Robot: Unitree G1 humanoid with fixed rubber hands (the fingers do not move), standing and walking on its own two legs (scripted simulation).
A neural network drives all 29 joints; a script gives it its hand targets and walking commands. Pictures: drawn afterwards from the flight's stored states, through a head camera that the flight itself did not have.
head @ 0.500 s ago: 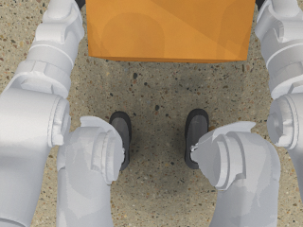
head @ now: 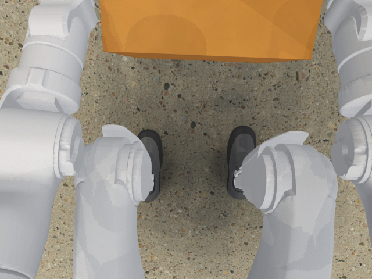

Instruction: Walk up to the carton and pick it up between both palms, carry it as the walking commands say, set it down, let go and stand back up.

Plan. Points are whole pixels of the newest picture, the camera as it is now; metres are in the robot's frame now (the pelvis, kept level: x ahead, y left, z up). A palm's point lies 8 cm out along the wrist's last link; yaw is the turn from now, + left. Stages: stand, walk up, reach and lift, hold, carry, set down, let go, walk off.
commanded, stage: reach and lift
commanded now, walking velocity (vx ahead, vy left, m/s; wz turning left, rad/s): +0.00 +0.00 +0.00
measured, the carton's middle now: out of the picture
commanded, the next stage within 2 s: none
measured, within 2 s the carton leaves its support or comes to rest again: neither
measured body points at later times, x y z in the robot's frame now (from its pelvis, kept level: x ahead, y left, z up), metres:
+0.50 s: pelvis +0.02 +0.00 +0.03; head +0.35 -0.01 +0.33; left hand +0.57 +0.18 -0.09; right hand +0.57 -0.20 -0.09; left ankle +0.14 +0.13 -0.34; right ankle +0.15 -0.13 -0.34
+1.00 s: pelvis +0.02 +0.00 +0.08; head +0.32 -0.01 +0.42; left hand +0.55 +0.18 -0.01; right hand +0.55 -0.20 +0.00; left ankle +0.14 +0.13 -0.34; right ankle +0.15 -0.13 -0.34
